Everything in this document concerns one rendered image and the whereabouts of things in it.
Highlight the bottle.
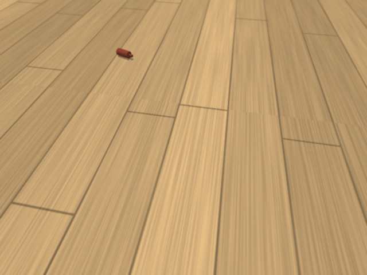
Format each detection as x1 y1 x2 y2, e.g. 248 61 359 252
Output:
116 48 133 58

